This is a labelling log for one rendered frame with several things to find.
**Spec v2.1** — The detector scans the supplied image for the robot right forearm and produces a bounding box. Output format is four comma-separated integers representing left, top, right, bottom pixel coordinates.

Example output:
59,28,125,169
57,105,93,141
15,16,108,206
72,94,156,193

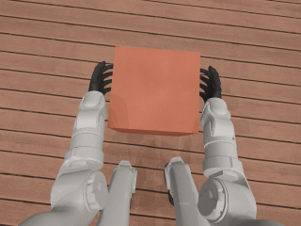
200,97,257,211

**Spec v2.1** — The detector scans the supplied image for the left robot upper arm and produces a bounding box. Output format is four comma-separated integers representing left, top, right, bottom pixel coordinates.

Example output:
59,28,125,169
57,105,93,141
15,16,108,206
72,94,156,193
18,169,109,226

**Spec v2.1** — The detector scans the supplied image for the carton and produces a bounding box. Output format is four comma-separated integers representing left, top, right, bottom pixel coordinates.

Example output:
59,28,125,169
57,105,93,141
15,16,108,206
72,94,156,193
107,46,200,137

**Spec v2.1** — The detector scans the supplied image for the right robot upper arm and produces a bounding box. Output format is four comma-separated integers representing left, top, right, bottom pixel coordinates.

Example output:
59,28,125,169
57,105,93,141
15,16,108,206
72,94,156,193
197,178,285,226

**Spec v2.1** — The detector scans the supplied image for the robot right hand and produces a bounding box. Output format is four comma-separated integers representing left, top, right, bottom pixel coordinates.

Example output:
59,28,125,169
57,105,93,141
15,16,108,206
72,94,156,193
199,66,222,104

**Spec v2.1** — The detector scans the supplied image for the robot left hand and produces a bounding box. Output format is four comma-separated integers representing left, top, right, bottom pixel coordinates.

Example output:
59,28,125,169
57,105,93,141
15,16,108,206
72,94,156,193
88,61,114,96

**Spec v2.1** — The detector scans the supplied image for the robot left forearm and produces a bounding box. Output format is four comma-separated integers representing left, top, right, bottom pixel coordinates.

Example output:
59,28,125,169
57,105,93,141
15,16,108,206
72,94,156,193
50,90,107,206

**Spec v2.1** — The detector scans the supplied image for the robot right thigh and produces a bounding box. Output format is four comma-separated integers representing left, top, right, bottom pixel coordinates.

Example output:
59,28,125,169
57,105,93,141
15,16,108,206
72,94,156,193
164,161,211,226

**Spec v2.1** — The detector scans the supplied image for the robot left shin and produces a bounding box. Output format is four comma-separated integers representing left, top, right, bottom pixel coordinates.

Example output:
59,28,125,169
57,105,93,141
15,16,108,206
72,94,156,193
111,160,133,198

